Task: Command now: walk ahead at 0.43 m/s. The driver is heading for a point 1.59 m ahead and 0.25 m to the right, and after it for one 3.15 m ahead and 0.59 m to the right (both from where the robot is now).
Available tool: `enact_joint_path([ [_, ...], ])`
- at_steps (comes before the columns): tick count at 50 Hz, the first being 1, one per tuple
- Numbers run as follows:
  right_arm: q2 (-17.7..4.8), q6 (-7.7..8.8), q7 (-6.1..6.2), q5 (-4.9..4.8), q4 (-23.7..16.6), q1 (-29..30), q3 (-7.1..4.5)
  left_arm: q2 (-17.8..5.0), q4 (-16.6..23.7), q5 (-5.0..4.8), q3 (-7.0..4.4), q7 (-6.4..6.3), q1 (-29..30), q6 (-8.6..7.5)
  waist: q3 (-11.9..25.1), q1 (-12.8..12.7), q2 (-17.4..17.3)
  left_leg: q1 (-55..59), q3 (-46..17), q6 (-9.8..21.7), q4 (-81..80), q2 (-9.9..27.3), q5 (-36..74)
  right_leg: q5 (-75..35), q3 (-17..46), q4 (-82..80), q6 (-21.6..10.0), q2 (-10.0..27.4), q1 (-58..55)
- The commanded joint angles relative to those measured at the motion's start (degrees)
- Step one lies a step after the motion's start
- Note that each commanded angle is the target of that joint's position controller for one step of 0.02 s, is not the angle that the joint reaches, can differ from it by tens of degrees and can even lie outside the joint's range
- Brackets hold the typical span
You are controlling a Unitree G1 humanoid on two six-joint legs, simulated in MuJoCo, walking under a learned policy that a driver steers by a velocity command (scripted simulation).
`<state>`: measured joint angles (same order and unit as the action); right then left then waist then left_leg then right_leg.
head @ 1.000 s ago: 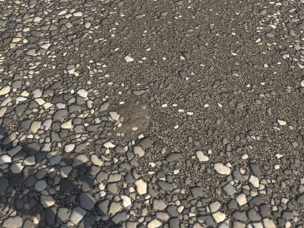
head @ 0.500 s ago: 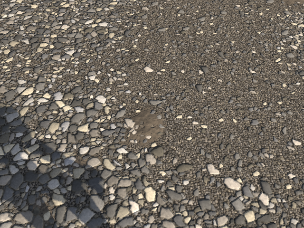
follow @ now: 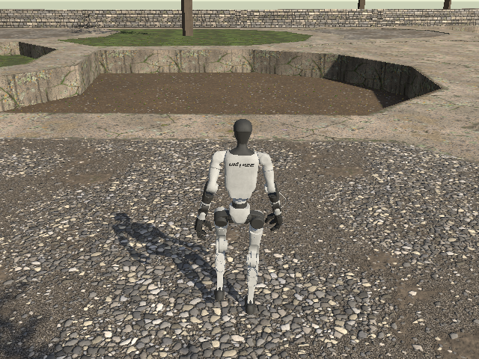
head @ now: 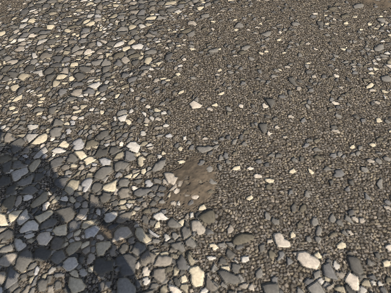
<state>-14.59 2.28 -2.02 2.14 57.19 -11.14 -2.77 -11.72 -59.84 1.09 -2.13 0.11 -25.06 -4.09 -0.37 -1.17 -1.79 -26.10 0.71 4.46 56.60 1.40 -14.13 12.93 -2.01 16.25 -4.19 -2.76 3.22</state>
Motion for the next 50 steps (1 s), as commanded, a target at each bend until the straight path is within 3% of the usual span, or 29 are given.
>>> enact_joint_path([
  [1, -2.48, 0.15, -0.46, 0.13, -3.25, 4.03, -0.22, -6.19, 0.68, -0.28, -0.69, -0.31, -3.48, -1.66, -5.33, 0.26, 5.84, -14.95, 0.62, -1.72, 0.84, 2.56, 4.8, -4.93, 13.32, -10.61, -5.63, 14.01, -5.57],
  [6, -0.92, -0.1, -0.38, -0.32, -8.1, 15.36, 0.76, -5.47, -0.67, -0.1, -0.04, -0.63, -6.47, -1.58, -7.43, -1.94, 6.62, -15.12, 4.05, -3.59, -11.29, 1.37, 8.73, -19.63, 8.18, -9.85, -6.48, 12.88, -4.57],
  [10, -1.0, 0.12, -0.2, -0.84, -10.56, 18.93, 1.18, -6.36, -1.55, 0.04, -0.13, -0.91, -6.92, -1.71, -7.96, -2.1, 7.6, -8.87, 5.72, -1.21, -20.95, -0.21, 10.26, -28.29, 6.35, -8.86, -6.34, 14.13, -5.63],
  [12, -2.06, 0.43, 0.35, -0.89, -10.41, 15.98, 0.73, -7.05, -1.53, 0.02, -0.28, -1.02, -4.96, -1.74, -6.48, 0.12, 7.51, -3.13, 6.06, 1.08, -23.55, -1.8, 8.65, -40.28, 5.01, -4.79, -5.43, 14.95, -7.32],
  [13, -3.01, 0.69, 0.82, -0.87, -9.25, 11.62, 0.21, -7.79, -1.45, 0.03, -0.48, -1.13, -3.88, -1.7, -3.95, 2.16, 7.81, 1.99, 6.26, 2.21, -24.08, -3.36, 6.82, -49.51, 4.2, 0.4, -4.62, 14.97, -8.41],
  [14, -4.32, 1.09, 1.33, -0.95, -6.97, 4.14, -0.55, -8.44, -1.41, 0.1, -0.7, -1.14, -3.12, -1.45, 0.2, 5.17, 7.55, 9.42, 6.41, 3.42, -25.72, -5.04, 5.81, -55.06, 3.39, 9.07, -3.84, 14.37, -8.95],
  [15, -5.64, 1.61, 1.94, -0.61, -3.89, -5.47, -1.41, -8.58, -1.16, -0.13, -0.73, -1.06, -2.19, -1.19, 5.08, 9.2, 6.29, 21.54, 5.56, 4.73, -29.0, -4.4, 7.71, -50.87, 1.86, 20.71, -2.84, 12.59, -4.39],
  [16, -9.95, 1.94, 2.58, 0.89, -2.21, -14.86, -2.68, -6.23, 0.29, -0.39, -0.08, -0.82, -3.21, -1.07, 11.83, 11.39, 0.88, 35.42, -8.3, 7.17, -29.99, 8.06, -2.58, -30.18, 0.17, 37.75, -2.25, 9.71, 7.06],
  [17, -13.75, 1.6, 2.21, 1.42, -2.12, -15.54, -3.53, -0.06, 0.76, -1.89, 0.7, -0.12, -10.13, -0.86, 17.27, 6.52, -11.94, 46.56, -38.91, 15.26, -37.97, 23.24, -8.22, 16.32, 0.04, 58.47, -0.19, -1.73, 26.79],
  [18, -10.92, 1.19, 1.59, -0.95, -2.56, -10.49, -3.24, -6.18, 0.87, -0.58, -0.81, -0.39, -5.07, -0.65, 12.31, 6.16, -3.12, 40.65, -40.84, 14.0, -42.46, 20.32, -13.17, 13.47, 6.74, 62.15, -1.6, 0.95, 31.56],
  [19, -7.38, 1.44, 1.5, -1.5, -3.63, -4.39, -2.27, -6.56, 2.76, -0.42, -1.14, -0.18, 0.39, -0.94, 3.77, 4.03, -1.42, 31.77, -30.42, 12.2, -43.51, 18.52, -10.67, 7.27, 6.07, 60.09, -1.93, 3.88, 32.9],
  [20, -4.32, 2.08, 1.3, -1.25, -3.68, -2.04, -1.49, -5.62, 3.24, -0.34, -1.01, -0.03, 2.92, -1.25, 0.21, 2.84, 1.07, 25.0, -24.06, 10.94, -45.25, 15.9, -2.25, 3.86, 5.69, 57.11, -1.89, 5.7, 30.8],
  [22, -1.34, 2.94, 1.69, -1.21, -2.11, -2.43, -0.41, -3.83, 3.05, 0.88, -0.92, 0.61, 2.15, -0.05, -1.04, -0.36, 0.04, 17.72, -15.54, 8.42, -47.03, 11.84, 6.43, 2.38, 5.36, 52.41, -0.94, 7.74, 25.32],
  [25, -2.2, 4.16, 1.97, -1.51, 0.0, -6.95, -0.29, -2.55, 3.87, 1.26, -0.89, 1.38, 4.3, 1.42, -2.04, -1.26, -0.53, 16.5, -10.49, 8.47, -48.46, 10.26, 13.94, 1.68, 3.58, 48.11, 0.67, 8.38, 26.35],
  [28, -3.29, 4.13, 2.1, -1.6, 0.9, -10.53, -0.25, -3.29, 6.82, 1.25, -0.89, 1.78, 12.48, 2.06, -4.3, 0.05, -0.42, 18.21, -7.44, 7.75, -50.43, 8.92, 16.34, -4.47, 1.44, 42.06, 2.23, 9.5, 32.8],
  [33, -2.74, 3.9, 2.24, -1.62, 2.13, -15.81, 0.39, -2.35, 10.78, 0.28, 0.04, 1.97, 23.81, 1.72, -5.36, 3.07, -1.0, 22.27, -3.38, 5.38, -49.75, 7.0, 26.67, -12.76, -1.94, 26.77, 3.04, 7.65, 33.18],
  [37, -3.04, 3.49, 2.86, -1.04, 3.63, -19.69, 0.54, -2.76, 12.99, 0.12, 0.38, 1.68, 29.46, 1.37, -5.75, 4.82, -1.75, 30.39, -3.07, 5.75, -47.47, 8.87, 33.03, -12.45, -3.29, 19.72, 1.46, 5.63, 33.59],
  [40, -4.01, 3.23, 3.36, -0.56, 3.87, -18.28, 0.32, -3.86, 13.36, 0.1, -0.03, 1.32, 27.79, 0.65, -4.78, 2.58, -2.33, 34.4, -2.17, 5.65, -41.93, 10.52, 46.1, -6.54, -3.79, 16.07, -1.22, 3.42, 28.85],
  [42, -5.12, 3.04, 3.39, -0.43, 3.78, -16.61, -0.01, -5.81, 10.11, 0.17, -1.13, 0.44, 17.13, 0.04, 0.65, -2.04, -2.95, 34.46, -1.15, 4.48, -29.68, 9.97, 57.85, -3.27, -4.66, 13.06, -3.64, 0.0, 16.36],
  [43, -5.07, 2.93, 3.25, -0.92, 3.33, -15.26, 0.05, -7.33, 6.99, 0.84, -1.99, -0.12, 7.28, -0.52, 5.44, -6.36, -1.74, 28.55, 0.43, 3.48, -18.41, 8.2, 52.05, -6.69, -3.16, 9.75, -5.41, 1.29, 3.24],
  [44, -3.0, 3.11, 3.04, -1.53, 1.2, -15.23, 0.67, -12.41, 5.07, 2.31, -3.43, -0.81, -2.92, -0.76, 12.81, -9.12, 3.95, 16.1, 2.62, 2.56, -0.8, 4.79, 29.9, -3.18, 11.33, 9.83, -8.54, 14.59, -11.78],
  [45, 2.0, 2.91, 2.34, -3.33, 1.32, -22.87, 1.14, -15.8, 4.9, 2.28, -4.32, -0.35, -2.72, -0.22, 17.82, -4.35, 15.64, -4.44, 2.32, 0.47, 19.0, -6.79, -16.88, -2.94, 39.58, 3.24, -17.57, 28.54, -23.88],
  [46, -3.71, 2.57, 2.67, -1.75, 1.2, -17.35, -0.3, -12.38, 5.51, -0.1, -3.88, 0.21, 2.51, 0.32, 11.85, -3.7, 4.99, -9.32, -4.67, 1.57, 21.34, -3.08, -12.97, 2.96, 37.72, 0.24, -15.46, 24.86, -17.76],
  [47, -3.46, 2.91, 2.38, -1.57, -0.66, -12.27, -0.5, -8.93, 6.47, -0.57, -2.86, 0.4, 8.41, 0.16, 3.65, -1.79, 4.2, -10.52, -4.37, 1.65, 18.71, -0.69, -7.23, 1.91, 28.57, -1.78, -13.37, 22.91, -8.91],
  [48, -2.46, 3.05, 2.25, -1.49, -1.01, -10.28, -0.43, -5.99, 6.45, -0.23, -2.13, 0.6, 10.79, -0.3, -0.05, -0.31, 2.07, -8.56, -4.01, 1.44, 15.69, 1.08, -4.08, -3.82, 22.98, -3.92, -11.61, 20.3, -2.48],
  [50, -0.44, 1.67, 1.61, -0.17, -0.68, -11.25, -0.28, -3.02, 4.83, -0.28, -1.12, 0.15, 10.5, -1.08, -1.51, 2.65, 3.68, -3.19, -3.57, 0.21, 10.74, 2.98, -2.06, -10.12, 14.74, -5.98, -8.44, 15.98, 4.5],
])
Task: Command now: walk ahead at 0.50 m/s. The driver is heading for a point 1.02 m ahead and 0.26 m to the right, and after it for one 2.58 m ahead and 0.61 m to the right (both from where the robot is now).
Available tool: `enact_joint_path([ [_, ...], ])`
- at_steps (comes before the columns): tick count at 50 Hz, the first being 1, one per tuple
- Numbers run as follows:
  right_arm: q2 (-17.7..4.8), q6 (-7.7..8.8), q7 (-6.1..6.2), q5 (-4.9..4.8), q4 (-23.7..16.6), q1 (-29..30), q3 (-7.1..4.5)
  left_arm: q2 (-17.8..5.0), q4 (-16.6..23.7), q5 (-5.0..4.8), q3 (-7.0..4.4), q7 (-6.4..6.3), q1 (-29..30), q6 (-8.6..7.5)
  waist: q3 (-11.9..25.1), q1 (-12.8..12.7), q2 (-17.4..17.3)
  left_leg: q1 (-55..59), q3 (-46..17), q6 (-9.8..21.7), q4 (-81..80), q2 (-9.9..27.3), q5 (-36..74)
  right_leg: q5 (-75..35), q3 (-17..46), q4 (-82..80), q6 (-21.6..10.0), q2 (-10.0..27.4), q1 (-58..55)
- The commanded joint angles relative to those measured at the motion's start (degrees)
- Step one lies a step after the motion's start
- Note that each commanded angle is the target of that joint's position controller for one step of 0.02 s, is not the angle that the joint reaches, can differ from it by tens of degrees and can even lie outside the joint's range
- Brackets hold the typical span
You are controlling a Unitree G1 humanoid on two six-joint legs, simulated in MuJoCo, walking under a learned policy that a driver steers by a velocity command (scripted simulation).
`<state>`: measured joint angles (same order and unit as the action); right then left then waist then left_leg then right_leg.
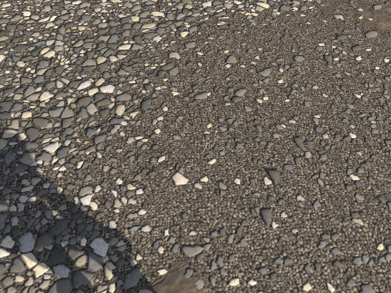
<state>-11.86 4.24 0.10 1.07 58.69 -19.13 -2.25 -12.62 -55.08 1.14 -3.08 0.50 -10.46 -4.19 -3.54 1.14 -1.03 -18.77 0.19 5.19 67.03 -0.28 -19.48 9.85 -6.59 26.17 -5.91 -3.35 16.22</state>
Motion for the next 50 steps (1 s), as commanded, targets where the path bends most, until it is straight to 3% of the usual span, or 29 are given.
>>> enact_joint_path([
  [1, -2.37, -0.89, -0.88, 1.04, -2.16, -3.48, -0.8, -2.2, -0.82, -0.34, -0.07, -0.32, -5.86, -1.47, 1.89, 0.73, 3.44, -9.45, -2.44, -1.08, -0.92, 4.63, 3.63, -9.8, 17.7, -16.34, -6.55, 15.98, -7.62],
  [5, -2.59, -2.18, -1.59, 1.27, -5.09, 4.1, -0.88, -5.15, -2.67, -0.57, -0.49, -0.45, -10.6, -2.24, -0.43, 0.51, 3.6, -15.59, 0.09, -3.21, -7.46, 6.24, 9.4, -13.37, 13.11, -19.11, -6.54, 14.35, -7.79],
  [10, -2.08, -1.94, -1.82, 0.35, -9.2, 16.01, -0.1, -4.76, -3.71, -0.57, 0.05, -0.46, -15.32, -2.01, -1.91, -2.49, 4.36, -16.83, 3.14, -4.29, -23.35, 5.48, 18.24, -19.67, 9.17, -19.46, -4.85, 12.26, -11.12],
  [15, -3.1, -1.38, -1.53, 0.26, -12.26, 23.14, 0.04, -5.39, -5.49, -0.01, 0.09, -1.16, -20.14, -1.47, -2.78, -4.65, 4.82, -17.65, 3.57, -2.86, -31.57, 3.62, 17.4, -25.52, 11.27, -15.99, -5.69, 15.0, -20.09],
  [18, -4.69, -0.26, -1.18, 0.06, -12.23, 19.47, -0.54, -7.08, -4.92, 0.44, -0.43, -1.62, -17.35, -1.09, -1.11, -1.64, 5.23, -10.57, 3.2, -1.13, -35.85, 1.47, 11.22, -36.28, 12.21, -9.53, -4.73, 15.84, -21.98],
  [19, -5.66, 0.2, -0.77, 0.11, -10.61, 13.99, -1.08, -7.64, -4.64, 0.37, -0.63, -1.55, -16.12, -1.06, 1.61, 0.67, 5.36, -3.04, 3.83, -0.34, -37.86, -0.31, 9.86, -41.75, 11.91, -3.79, -3.91, 14.9, -20.94],
  [20, -7.17, 0.92, -0.17, 0.61, -7.66, 4.49, -1.89, -7.41, -4.26, -0.07, -0.56, -1.28, -14.86, -1.0, 6.78, 4.8, 3.3, 9.83, 3.68, 0.98, -41.59, -0.27, 13.02, -39.69, 10.05, 6.7, -2.72, 12.2, -16.73],
  [21, -11.77, 1.49, 0.69, 2.22, -6.12, -5.5, -3.2, -5.26, -2.33, -0.86, 0.04, -1.0, -14.56, -1.19, 14.5, 7.88, -1.47, 25.36, -7.97, 3.53, -42.2, 11.29, 8.49, -22.55, 8.15, 22.42, -1.63, 8.78, -5.38],
  [22, -17.16, 1.02, 0.44, 2.86, -6.39, -6.99, -4.54, 1.05, -1.36, -3.07, 1.05, -1.02, -22.17, -0.77, 21.61, 4.13, -14.51, 38.79, -32.92, 9.86, -47.76, 27.21, 4.9, 18.49, 3.96, 41.48, 0.56, -0.89, 14.01],
  [23, -12.95, 0.11, 0.09, 1.16, -7.61, -2.66, -3.85, -5.57, -2.01, -1.28, -0.67, -1.42, -19.07, -0.04, 18.15, 3.5, -5.45, 32.88, -35.24, 9.02, -50.75, 25.23, 0.1, 18.29, 9.81, 46.82, -0.34, 2.08, 17.75],
  [24, -8.72, 0.15, 0.03, 0.7, -8.44, 3.03, -2.63, -5.5, -0.99, -0.95, -1.12, -1.12, -14.7, 0.12, 9.46, 1.49, -2.19, 24.44, -25.82, 7.22, -52.2, 23.11, -0.04, 12.97, 10.27, 46.31, -0.43, 4.61, 18.93],
  [25, -6.11, 0.54, -0.09, 0.66, -8.6, 5.65, -1.99, -3.78, -0.46, -0.85, -0.92, -0.79, -12.5, 0.18, 5.05, 0.51, -0.97, 17.84, -18.8, 5.71, -54.56, 20.55, 4.63, 9.37, 9.98, 44.13, -0.17, 6.59, 17.76],
  [27, -3.84, 1.24, 0.48, 0.33, -7.54, 5.89, -1.33, -2.6, -0.21, 0.39, -1.21, 0.1, -12.17, 1.57, 2.31, -1.79, -3.41, 11.37, -9.29, 2.87, -56.75, 16.53, 10.56, 6.86, 9.44, 41.29, 0.71, 8.4, 14.67],
  [28, -3.59, 1.73, 0.58, 0.17, -6.97, 4.63, -1.23, -1.8, 0.0, 0.52, -1.25, 0.5, -12.24, 2.31, 2.55, -2.28, -3.81, 10.6, -6.95, 2.56, -57.16, 16.23, 13.29, 6.07, 9.08, 40.99, 1.04, 8.44, 13.98],
  [30, -4.27, 2.63, 0.65, -0.39, -6.04, 2.27, -1.45, -1.01, 1.26, 0.58, -1.27, 1.08, -9.96, 3.27, 1.97, -2.8, -3.4, 10.8, -2.82, 2.55, -58.11, 15.89, 17.8, 3.58, 8.32, 40.32, 1.59, 8.93, 16.45],
  [33, -4.95, 2.97, 0.75, -0.16, -5.32, -0.25, -1.63, -1.16, 3.81, 0.71, -1.15, 1.8, -3.88, 3.92, 0.38, -2.34, -3.0, 12.0, 2.21, 2.47, -59.18, 15.3, 20.6, -2.33, 7.33, 37.19, 2.37, 9.85, 21.97],
  [37, -5.15, 2.86, 0.86, 0.0, -4.61, -2.36, -1.48, -0.83, 7.31, 0.54, -0.36, 2.68, 4.74, 3.66, -1.75, -1.0, -2.73, 13.39, 8.32, 1.96, -59.11, 13.76, 25.91, -9.08, 4.45, 23.94, 2.85, 8.98, 22.18],
  [42, -7.26, 1.93, 1.55, 0.1, -3.19, -6.87, -1.96, -1.3, 10.91, 0.99, 0.23, 3.3, 12.18, 3.48, -2.66, 0.99, -2.92, 21.37, 12.67, 1.72, -56.34, 16.1, 35.06, -6.68, -0.62, 12.91, 0.25, 7.0, 19.73],
  [45, -9.26, 0.81, 2.02, 0.29, -3.13, -6.5, -2.47, -2.72, 10.87, 1.23, -0.45, 2.9, 9.51, 3.54, -0.08, -1.03, -4.75, 25.47, 15.49, 1.13, -47.1, 16.74, 56.89, 1.4, -3.46, 10.6, -2.89, 2.55, 13.22],
  [47, -11.02, -0.41, 1.89, 0.28, -3.59, -5.95, -3.0, -4.71, 8.48, 1.21, -1.66, 2.25, 0.25, 3.08, 5.42, -4.7, -5.1, 25.1, 16.05, 1.0, -31.37, 16.86, 62.64, 5.84, -3.88, 7.51, -5.6, -1.51, 2.9],
  [48, -11.14, -0.8, 1.55, 0.06, -4.44, -4.97, -3.01, -6.83, 5.8, 1.72, -2.86, 1.51, -8.36, 2.53, 10.01, -8.82, -2.32, 18.29, 16.85, -0.67, -17.53, 15.86, 53.32, 3.84, -1.12, 2.12, -7.58, -1.73, -9.52],
  [49, -6.85, -0.68, 1.07, -0.6, -7.23, -5.6, -2.1, -13.1, 5.23, 2.37, -4.7, 0.64, -12.94, 2.36, 15.67, -9.16, 6.25, -0.43, 16.44, -3.18, 1.56, 11.7, 21.38, 10.37, 19.02, 0.26, -12.44, 12.66, -25.87],
  [50, -6.23, 0.05, 0.11, -0.64, -11.82, -2.66, -2.25, -17.7, 6.81, 0.77, -5.55, 0.57, -10.99, 3.01, 18.29, -6.56, 12.38, -19.28, 7.15, -6.03, 17.27, -0.88, -12.83, 6.98, 49.74, -9.3, -19.82, 23.94, -33.33],
])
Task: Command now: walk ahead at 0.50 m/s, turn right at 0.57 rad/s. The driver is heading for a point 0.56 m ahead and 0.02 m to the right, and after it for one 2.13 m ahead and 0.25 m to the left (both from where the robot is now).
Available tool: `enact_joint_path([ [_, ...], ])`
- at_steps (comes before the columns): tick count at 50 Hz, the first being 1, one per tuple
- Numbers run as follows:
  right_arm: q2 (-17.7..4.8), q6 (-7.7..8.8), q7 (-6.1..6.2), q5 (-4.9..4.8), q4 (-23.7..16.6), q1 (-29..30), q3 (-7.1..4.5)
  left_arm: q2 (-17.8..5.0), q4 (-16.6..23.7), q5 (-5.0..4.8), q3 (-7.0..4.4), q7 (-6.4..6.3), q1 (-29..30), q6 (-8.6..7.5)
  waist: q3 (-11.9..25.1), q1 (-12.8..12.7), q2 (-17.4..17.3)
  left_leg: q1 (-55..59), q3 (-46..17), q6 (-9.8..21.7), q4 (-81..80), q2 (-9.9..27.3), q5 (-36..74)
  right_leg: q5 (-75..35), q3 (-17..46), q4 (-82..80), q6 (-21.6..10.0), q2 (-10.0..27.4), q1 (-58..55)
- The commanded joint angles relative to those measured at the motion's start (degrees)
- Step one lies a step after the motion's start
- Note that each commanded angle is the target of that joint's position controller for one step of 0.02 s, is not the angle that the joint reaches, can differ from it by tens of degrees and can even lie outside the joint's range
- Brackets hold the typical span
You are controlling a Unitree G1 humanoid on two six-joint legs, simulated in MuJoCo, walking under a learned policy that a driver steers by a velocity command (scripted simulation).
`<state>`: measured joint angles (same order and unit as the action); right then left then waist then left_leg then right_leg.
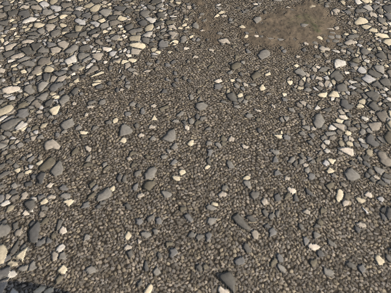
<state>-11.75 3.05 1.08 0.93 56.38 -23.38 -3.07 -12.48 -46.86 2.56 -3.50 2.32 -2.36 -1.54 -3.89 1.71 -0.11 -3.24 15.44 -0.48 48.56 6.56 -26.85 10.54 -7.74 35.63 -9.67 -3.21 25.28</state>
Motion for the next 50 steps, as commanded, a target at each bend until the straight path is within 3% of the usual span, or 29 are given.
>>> enact_joint_path([
  [1, -8.59, 1.82, -1.14, 0.05, -10.94, 8.82, -1.72, -16.14, -1.89, -1.51, -4.7, -1.66, -18.86, 1.01, 12.42, -8.26, 2.21, -41.02, -15.99, 0.21, 35.01, -3.88, 0.3, 2.96, 43.57, -20.66, -14.23, 22.31, -38.72],
  [2, -7.5, 2.61, -1.33, -0.57, -11.33, 9.35, -1.23, -13.31, -2.2, -1.92, -3.95, -2.06, -16.12, 0.86, 6.49, -6.06, 1.05, -40.56, -16.13, 0.66, 30.6, -1.58, 5.78, -1.94, 36.09, -21.09, -12.16, 20.83, -31.55],
  [3, -7.3, 2.77, -1.14, -0.41, -10.14, 7.7, -1.27, -10.57, -1.9, -1.98, -3.25, -2.23, -13.28, 0.41, 3.25, -3.11, -1.94, -36.7, -16.36, 0.68, 24.72, 0.31, 8.2, -9.13, 30.41, -21.77, -9.25, 17.43, -24.93],
  [5, -6.88, 0.8, -1.23, 1.65, -9.54, 5.26, -1.24, -8.15, -1.25, -2.59, -2.28, -2.59, -10.55, -0.73, 3.6, 0.07, -0.98, -29.98, -16.86, -0.65, 19.36, 1.43, 9.21, -17.13, 23.63, -22.38, -7.1, 12.58, -18.72],
  [7, -6.24, -0.81, -1.69, 2.01, -10.34, 5.93, -1.16, -9.06, -1.59, -2.89, -2.29, -2.35, -12.61, -1.91, 4.33, 0.49, -0.24, -29.34, -15.96, -1.89, 16.48, 0.95, 10.01, -21.88, 21.95, -22.57, -7.18, 10.84, -17.19],
  [9, -6.0, -1.48, -1.91, 1.88, -11.98, 9.8, -0.99, -10.48, -1.81, -2.74, -2.58, -2.19, -15.19, -2.24, 3.45, -0.53, 0.7, -31.73, -15.26, -2.76, 12.33, 0.74, 13.67, -20.66, 21.7, -23.53, -6.49, 9.74, -16.62],
  [12, -6.46, -1.7, -2.06, 1.63, -14.36, 16.66, -0.8, -10.14, -2.36, -2.61, -2.32, -2.12, -19.49, -2.23, 1.79, -3.17, 2.4, -36.63, -14.91, -3.02, 4.56, 0.42, 19.92, -20.36, 22.24, -24.5, -4.73, 9.46, -19.83],
  [16, -5.95, -1.29, -2.63, 1.36, -16.39, 22.82, -0.07, -9.35, -3.57, -2.44, -1.68, -2.44, -23.99, -2.52, 1.62, -5.8, 3.39, -37.57, -14.21, -1.62, -4.64, -1.04, 26.21, -25.46, 21.18, -23.63, -2.45, 9.64, -25.84],
  [20, -6.1, -0.46, -3.09, 0.86, -18.8, 28.5, 0.56, -9.74, -4.57, -1.7, -1.23, -3.13, -26.64, -2.59, 0.04, -7.54, 3.89, -36.31, -12.82, 0.84, -12.28, -3.31, 26.35, -29.44, 21.52, -22.28, -2.28, 11.53, -30.78],
  [22, -7.0, -0.02, -3.02, 0.7, -18.95, 26.79, 0.4, -10.77, -4.67, -1.41, -1.27, -3.49, -25.38, -2.73, -0.3, -5.69, 4.48, -31.51, -12.88, 2.88, -15.78, -4.56, 23.48, -34.48, 21.36, -20.68, -1.29, 12.83, -31.34],
  [23, -7.73, 0.19, -2.74, 0.62, -17.95, 23.12, 0.08, -11.36, -4.48, -1.37, -1.3, -3.6, -23.8, -2.9, 0.68, -3.63, 4.84, -25.8, -12.53, 4.01, -17.4, -6.05, 21.23, -41.36, 20.43, -18.12, -0.24, 12.67, -30.56],
  [24, -8.94, 0.42, -2.18, 0.46, -16.27, 17.8, -0.5, -12.07, -4.53, -1.2, -1.42, -3.57, -23.0, -3.05, 3.26, -1.41, 5.19, -18.97, -11.92, 5.06, -18.03, -8.14, 18.6, -49.3, 19.78, -12.81, 0.54, 12.16, -30.37],
  [25, -9.91, 0.86, -1.47, 0.41, -13.62, 9.29, -1.1, -12.4, -4.62, -1.16, -1.43, -3.29, -21.98, -3.07, 7.56, 2.69, 3.55, -9.18, -11.37, 6.35, -21.49, -9.11, 19.94, -51.01, 17.79, -2.91, 1.42, 10.07, -28.99],
  [26, -12.39, 1.35, -0.6, 1.44, -11.77, 0.25, -1.88, -10.87, -3.72, -1.51, -0.91, -3.03, -21.95, -3.34, 13.6, 6.31, 0.66, 4.94, -18.87, 8.64, -22.04, -1.62, 17.34, -37.85, 16.45, 10.75, 2.1, 7.7, -20.18],
  [27, -19.12, 1.35, -0.41, 2.86, -11.56, -4.6, -3.48, -5.12, -2.69, -3.64, 0.14, -2.64, -28.89, -3.41, 21.46, 3.85, -12.02, 20.52, -45.57, 16.26, -24.51, 15.08, 13.34, -2.97, 11.76, 33.08, 4.97, -2.19, -2.46],
  [28, -16.34, 0.44, -1.31, 0.87, -10.69, -1.61, -3.15, -8.6, -3.53, -2.22, -0.4, -2.7, -29.12, -3.33, 20.38, 2.26, -11.11, 17.63, -59.78, 18.42, -32.84, 17.33, 10.31, 17.72, 14.45, 39.87, 4.43, -4.23, 5.68],
  [29, -12.38, 0.19, -1.62, -0.12, -11.65, 4.88, -2.22, -9.33, -2.77, -1.17, -0.6, -2.57, -24.15, -3.03, 9.43, -0.11, -5.34, 8.22, -51.28, 17.63, -33.74, 15.0, 5.16, 13.12, 14.71, 40.87, 4.34, -0.05, 8.88],
  [30, -8.83, 0.37, -2.0, -0.23, -11.94, 8.25, -1.28, -8.85, -1.7, -0.66, -0.26, -2.05, -19.6, -3.18, 4.78, -0.41, -1.06, 1.35, -43.65, 16.36, -35.19, 11.78, 7.81, 9.35, 13.64, 37.39, 4.47, 2.56, 8.79],
  [31, -7.64, 0.62, -2.04, -0.01, -11.37, 8.97, -0.79, -7.85, -1.02, -0.51, -0.1, -1.63, -17.91, -3.0, 2.42, -1.58, -1.7, -2.67, -38.29, 14.83, -36.47, 8.56, 12.79, 7.82, 12.5, 33.86, 4.76, 4.59, 7.72],
  [33, -7.1, 1.31, -1.98, -0.4, -9.53, 7.59, -0.37, -6.41, -0.89, 0.38, 0.4, -1.04, -18.61, -1.96, 2.41, -3.4, -4.09, -6.73, -32.49, 13.57, -37.85, 4.7, 22.26, 6.42, 10.98, 29.34, 6.37, 6.2, 4.03],
  [36, -9.24, 1.98, -1.95, -0.93, -7.77, 4.09, -1.09, -5.33, 0.61, 0.36, 1.01, -0.71, -15.67, -1.38, 2.55, -3.49, -3.82, -7.53, -29.35, 15.08, -39.2, 3.19, 28.31, 4.18, 8.9, 23.76, 9.02, 7.1, 5.85],
  [40, -9.99, 1.46, -1.75, -1.1, -6.84, 0.67, -1.57, -4.79, 4.63, -0.13, 1.81, -0.66, -4.45, -1.3, 0.27, -0.88, -3.76, -7.62, -27.91, 14.11, -40.49, 0.99, 27.14, -4.06, 7.43, 10.07, 11.84, 7.42, 8.45],
  [46, -11.37, 0.81, -1.4, -0.33, -6.71, -3.67, -2.35, -5.32, 8.34, -1.19, 2.26, -1.05, 4.58, -2.01, 1.99, 2.27, -4.46, -2.12, -30.48, 12.41, -33.85, 1.59, 34.98, -7.01, 7.75, -0.76, 12.06, 4.69, 5.33],
  [48, -12.3, 0.58, -1.03, -0.01, -7.68, -1.95, -2.78, -6.56, 8.45, -1.33, 1.89, -1.33, 2.61, -2.58, 2.73, 0.64, -5.08, -2.18, -32.72, 11.06, -30.77, 2.35, 35.85, -3.48, 8.71, -4.14, 11.04, 3.98, 0.26],
  [50, -13.03, 0.62, -1.04, -0.19, -8.74, 0.65, -3.1, -8.35, 6.03, -1.17, 1.03, -2.06, -6.24, -3.55, 5.77, -3.8, -3.52, -5.07, -32.81, 9.1, -22.4, 0.25, 37.44, -1.75, 8.27, -10.25, 9.28, 2.48, -12.76],
])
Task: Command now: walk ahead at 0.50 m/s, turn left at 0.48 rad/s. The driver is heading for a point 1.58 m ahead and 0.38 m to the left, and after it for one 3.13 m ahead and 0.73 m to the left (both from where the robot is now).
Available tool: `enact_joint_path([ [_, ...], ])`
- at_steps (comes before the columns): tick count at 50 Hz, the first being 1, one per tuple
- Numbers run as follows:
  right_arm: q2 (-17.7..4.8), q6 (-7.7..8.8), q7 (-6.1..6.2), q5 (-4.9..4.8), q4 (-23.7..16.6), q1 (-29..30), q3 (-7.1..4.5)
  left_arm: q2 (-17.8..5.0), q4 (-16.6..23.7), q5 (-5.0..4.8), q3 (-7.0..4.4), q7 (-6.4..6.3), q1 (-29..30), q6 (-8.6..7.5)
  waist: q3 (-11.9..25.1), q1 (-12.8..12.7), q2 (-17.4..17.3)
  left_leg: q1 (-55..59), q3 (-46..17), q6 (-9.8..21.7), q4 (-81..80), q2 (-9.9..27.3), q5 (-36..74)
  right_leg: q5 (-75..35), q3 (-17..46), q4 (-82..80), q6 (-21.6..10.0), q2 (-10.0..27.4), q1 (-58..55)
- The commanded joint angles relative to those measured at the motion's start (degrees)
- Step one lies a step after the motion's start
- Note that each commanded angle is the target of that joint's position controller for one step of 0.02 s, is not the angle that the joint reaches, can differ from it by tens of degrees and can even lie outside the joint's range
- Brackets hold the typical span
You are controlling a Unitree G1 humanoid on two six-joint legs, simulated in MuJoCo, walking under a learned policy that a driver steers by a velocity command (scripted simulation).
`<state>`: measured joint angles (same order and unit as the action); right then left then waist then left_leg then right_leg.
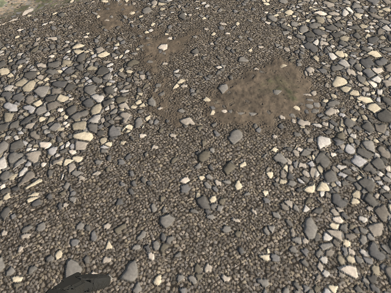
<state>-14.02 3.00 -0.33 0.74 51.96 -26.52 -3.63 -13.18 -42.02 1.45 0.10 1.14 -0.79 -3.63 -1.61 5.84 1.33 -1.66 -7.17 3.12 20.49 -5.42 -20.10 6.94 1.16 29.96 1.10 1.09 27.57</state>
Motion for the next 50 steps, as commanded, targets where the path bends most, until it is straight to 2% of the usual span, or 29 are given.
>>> enact_joint_path([
  [1, -8.83, 1.03, 0.02, -0.57, -5.07, 4.03, -2.1, -10.84, -0.17, 1.05, -3.62, -1.7, -14.86, -2.33, 8.58, -10.8, -0.3, -11.34, -7.2, 4.01, 17.47, 8.13, 26.39, 4.49, 4.83, -6.99, -3.73, 4.07, -26.18],
  [2, -3.72, 1.31, -0.04, -1.93, -7.55, 2.86, -0.85, -15.86, 0.1, 2.49, -4.72, -2.61, -22.29, -2.29, 17.12, -12.81, 8.31, -22.41, -0.22, 2.09, 34.01, 2.64, 7.25, 15.04, 21.43, -9.59, -7.15, 19.48, -40.2],
  [3, -4.46, 0.79, 0.06, -1.65, -9.05, -0.92, -0.98, -18.06, -0.5, 1.7, -5.61, -2.51, -20.72, -0.98, 17.88, -9.15, 17.22, -34.7, 4.01, 1.91, 43.58, -0.96, -12.51, 19.62, 41.37, -15.71, -12.33, 25.93, -41.22],
  [4, -7.33, -0.31, 0.35, -0.2, -6.82, -0.37, -1.42, -12.08, 0.66, 1.2, -4.5, -2.16, -16.8, -0.44, 10.36, -7.72, 6.98, -37.33, 2.11, 2.33, 48.59, 4.26, -8.66, 24.3, 36.05, -15.29, -12.5, 23.79, -34.64],
  [5, -6.88, -0.55, -0.36, 0.24, -6.73, 3.28, -1.4, -7.57, 1.12, 0.68, -3.42, -1.86, -13.79, -0.58, 4.6, -7.64, 1.72, -36.81, 2.16, 1.9, 47.82, 5.98, -3.73, 20.49, 26.99, -16.3, -11.35, 20.04, -28.21],
  [6, -5.61, -0.82, -0.89, 0.27, -7.06, 4.64, -1.26, -6.12, 0.93, 0.71, -2.98, -1.73, -12.37, -0.82, 1.98, -6.6, 2.35, -35.1, 2.6, 1.25, 45.67, 7.48, -0.86, 12.93, 19.53, -18.09, -9.82, 17.29, -23.85],
  [7, -5.6, -1.43, -1.38, 1.07, -7.49, 5.67, -1.38, -5.7, 0.24, 0.51, -2.82, -1.89, -12.79, -1.25, 0.91, -6.01, 4.52, -34.3, 3.04, 0.6, 44.38, 8.55, 0.36, 7.36, 14.62, -18.89, -8.97, 15.43, -21.85],
  [8, -5.32, -2.11, -1.84, 1.45, -7.37, 5.6, -1.3, -5.76, -0.3, 0.31, -2.89, -1.88, -13.2, -1.69, 0.7, -5.58, 5.16, -33.58, 3.64, -0.01, 44.72, 8.74, 1.92, 2.25, 10.74, -19.41, -8.5, 13.89, -20.98],
  [11, -4.82, -3.02, -2.67, 1.31, -9.37, 9.23, -1.16, -6.85, -1.65, -0.46, -3.48, -1.53, -15.59, -2.88, 1.48, -5.18, 4.05, -36.43, 4.12, -1.11, 44.8, 9.19, 6.25, -7.99, 4.81, -20.32, -9.5, 14.21, -22.4],
  [16, -3.94, -3.18, -3.66, 1.23, -12.75, 18.33, -0.36, -7.29, -3.55, -0.3, -3.92, -1.32, -18.22, -2.71, -0.97, -6.45, 3.32, -40.11, 6.12, -2.21, 34.89, 9.8, 15.21, -12.04, -4.02, -21.52, -9.57, 12.96, -23.99],
  [19, -3.08, -2.88, -4.39, 1.26, -14.84, 24.16, 0.48, -8.4, -4.43, -0.34, -4.29, -1.43, -19.59, -2.54, -2.46, -7.89, 3.57, -36.51, 9.25, -1.14, 24.76, 9.64, 19.03, -12.68, -8.05, -21.44, -8.75, 12.99, -24.35],
  [22, -3.51, -2.8, -4.66, 1.54, -16.56, 27.69, 0.67, -9.76, -5.78, -0.28, -4.74, -1.78, -22.1, -1.82, -3.41, -8.88, 3.38, -34.42, 12.4, 1.11, 18.66, 8.55, 15.14, -17.65, -10.58, -19.24, -7.88, 14.38, -28.73],
  [24, -4.11, -2.84, -4.3, 1.84, -16.97, 27.35, 0.43, -10.94, -6.5, -0.17, -4.95, -2.09, -22.85, -1.03, -2.4, -8.28, 4.0, -30.73, 14.71, 3.23, 16.02, 5.95, 9.74, -31.31, -12.9, -13.77, -7.01, 14.74, -31.72],
  [25, -4.66, -2.82, -3.9, 2.03, -16.6, 25.32, 0.12, -12.01, -6.8, -0.14, -5.17, -2.25, -23.07, -0.58, -0.63, -7.19, 4.79, -27.17, 15.91, 4.5, 15.36, 3.76, 6.27, -41.13, -14.0, -8.53, -6.67, 14.84, -32.84],
  [26, -5.58, -2.53, -3.44, 2.13, -15.4, 20.54, -0.46, -12.94, -6.95, -0.14, -5.33, -2.34, -23.17, -0.01, 2.49, -5.0, 4.82, -21.67, 16.33, 6.01, 13.97, 1.33, 3.95, -47.39, -14.73, -0.21, -6.55, 14.75, -33.16],
  [27, -6.85, -1.93, -2.74, 2.51, -12.6, 11.57, -1.36, -13.21, -6.56, -0.41, -5.29, -2.36, -22.55, 0.49, 7.7, -0.84, 2.86, -9.95, 15.61, 7.77, 9.45, -0.59, 6.19, -43.76, -16.07, 12.42, -5.43, 13.73, -28.83],
  [28, -11.56, -1.7, -1.71, 2.95, -10.27, 2.5, -3.02, -11.19, -4.7, -0.08, -4.65, -2.21, -22.84, 0.48, 14.29, 2.47, -3.02, 5.54, 2.92, 10.56, 7.3, 8.18, 0.04, -23.95, -16.15, 29.42, -3.61, 12.2, -16.08],
  [29, -18.63, -1.94, -1.09, 1.74, -11.51, 5.23, -4.51, -4.91, -0.14, -0.11, -3.41, -0.92, -24.08, 0.16, 17.99, -2.35, -16.64, 21.05, -28.39, 18.5, 1.98, 24.28, 0.96, 25.63, -12.01, 48.32, 0.07, 0.4, 9.79],
  [30, -17.38, -2.55, -0.71, 0.23, -12.07, 2.39, -4.48, -9.73, 1.25, 0.48, -4.26, -0.84, -15.74, -0.3, 17.79, 2.18, -6.17, 20.33, -33.65, 18.5, -3.17, 24.67, 5.38, 22.58, -0.68, 51.6, -0.18, 0.32, 15.97],
  [31, -14.95, -2.61, -0.15, 0.15, -10.78, 5.19, -3.75, -8.65, 1.97, -0.69, -3.92, -0.62, -13.69, -0.83, 9.94, -0.06, -4.35, 14.16, -23.08, 17.15, -3.12, 23.74, 12.92, 15.71, -0.23, 49.41, -0.93, 3.43, 17.84],
  [32, -11.12, -2.26, 0.02, -0.01, -10.4, 7.65, -2.64, -7.82, 0.76, -0.77, -3.45, -0.74, -15.31, -1.28, 5.4, -2.87, -1.6, 5.84, -16.96, 14.91, -3.71, 21.1, 21.63, 12.16, -0.54, 43.57, -1.2, 5.32, 13.87],
  [33, -9.2, -1.73, 0.14, -0.11, -10.49, 10.08, -1.95, -7.55, -0.11, -0.12, -3.44, -0.75, -16.39, -0.76, 3.35, -5.22, -1.15, 0.19, -12.14, 13.06, -4.49, 18.13, 26.91, 11.66, -0.32, 39.9, -1.01, 6.44, 9.76],
  [34, -7.66, -1.23, 0.13, -0.31, -10.69, 11.84, -1.3, -7.35, -0.91, 0.74, -3.33, -0.63, -18.86, 0.28, 3.54, -7.14, -2.14, -3.59, -8.83, 12.18, -5.7, 16.3, 29.5, 11.36, -0.22, 37.78, -0.6, 6.9, 5.63],
  [35, -7.05, -0.51, -0.1, -0.41, -10.47, 11.71, -0.95, -7.11, -1.47, 1.14, -3.35, -0.39, -19.87, 1.27, 3.97, -7.71, -2.77, -5.54, -7.16, 12.02, -6.59, 15.37, 31.75, 11.27, -0.64, 36.53, -0.31, 6.74, 3.42],
  [37, -7.76, 0.54, -0.33, -0.66, -8.9, 9.56, -1.0, -6.14, -1.49, 1.18, -3.28, 0.16, -19.21, 2.25, 3.05, -7.95, -2.83, -6.79, -4.79, 11.91, -8.74, 14.05, 32.62, 8.63, -1.62, 33.09, 0.16, 6.37, 3.91],
  [40, -8.4, 0.96, -0.36, -0.68, -7.1, 6.05, -1.05, -5.73, 0.14, 0.99, -3.22, 0.5, -12.64, 2.51, -0.28, -5.97, -3.41, -5.15, -3.5, 10.38, -11.34, 13.25, 30.73, 1.51, -2.15, 26.15, 0.56, 6.74, 9.33],
  [44, -8.34, 1.24, -0.19, -0.75, -5.36, 2.42, -0.8, -5.33, 2.02, 0.61, -3.03, 0.73, -5.29, 2.23, -1.48, -3.52, -4.16, 0.05, -2.3, 8.38, -11.34, 13.13, 32.28, -5.64, -2.55, 16.69, 0.25, 5.69, 12.51],
  [48, -8.27, 1.34, 0.35, -0.17, -3.38, -1.14, -0.46, -4.83, 4.17, 0.36, -2.55, 1.01, 1.48, 1.76, -3.17, -1.34, -4.34, 5.04, -1.85, 8.2, -10.34, 14.25, 35.4, -7.28, -3.97, 8.97, -1.28, 3.61, 12.77],
  [50, -8.61, 1.26, 0.76, 0.21, -2.44, -1.98, -0.36, -4.98, 5.04, 0.25, -2.48, 1.13, 3.17, 1.42, -3.89, -1.32, -4.65, 7.3, -2.11, 8.19, -9.29, 15.49, 38.12, -5.41, -4.26, 5.72, -2.67, 2.42, 11.4],
])
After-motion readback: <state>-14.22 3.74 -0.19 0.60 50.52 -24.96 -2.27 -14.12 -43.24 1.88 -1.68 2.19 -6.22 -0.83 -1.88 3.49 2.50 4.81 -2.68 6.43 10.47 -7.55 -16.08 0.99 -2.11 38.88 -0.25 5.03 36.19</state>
